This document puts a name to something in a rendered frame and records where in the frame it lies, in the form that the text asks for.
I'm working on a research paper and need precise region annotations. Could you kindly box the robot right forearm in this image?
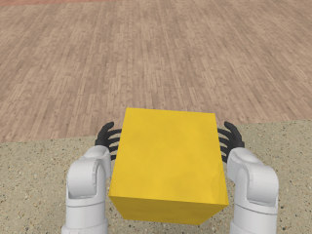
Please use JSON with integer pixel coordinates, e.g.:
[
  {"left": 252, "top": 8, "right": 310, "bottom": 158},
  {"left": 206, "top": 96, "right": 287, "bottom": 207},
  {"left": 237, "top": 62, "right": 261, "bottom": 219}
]
[{"left": 226, "top": 147, "right": 279, "bottom": 234}]

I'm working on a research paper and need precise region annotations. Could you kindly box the left robot hand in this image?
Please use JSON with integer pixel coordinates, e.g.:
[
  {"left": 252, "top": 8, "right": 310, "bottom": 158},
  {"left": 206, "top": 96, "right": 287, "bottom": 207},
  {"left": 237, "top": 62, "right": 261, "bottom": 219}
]
[{"left": 95, "top": 121, "right": 122, "bottom": 161}]

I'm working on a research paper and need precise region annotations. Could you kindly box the carton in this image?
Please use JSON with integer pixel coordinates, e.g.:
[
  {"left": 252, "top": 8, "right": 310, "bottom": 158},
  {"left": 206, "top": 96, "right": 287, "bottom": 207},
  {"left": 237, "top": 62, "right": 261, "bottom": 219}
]
[{"left": 108, "top": 107, "right": 229, "bottom": 225}]

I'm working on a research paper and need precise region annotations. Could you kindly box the robot left forearm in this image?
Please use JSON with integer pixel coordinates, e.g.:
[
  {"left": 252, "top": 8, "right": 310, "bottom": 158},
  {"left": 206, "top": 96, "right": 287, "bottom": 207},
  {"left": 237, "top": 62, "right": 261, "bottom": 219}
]
[{"left": 61, "top": 145, "right": 112, "bottom": 234}]

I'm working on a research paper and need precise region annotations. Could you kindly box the right robot hand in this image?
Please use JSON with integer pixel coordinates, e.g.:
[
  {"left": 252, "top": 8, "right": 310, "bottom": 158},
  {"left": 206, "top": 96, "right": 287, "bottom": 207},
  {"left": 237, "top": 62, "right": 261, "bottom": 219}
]
[{"left": 217, "top": 121, "right": 245, "bottom": 164}]

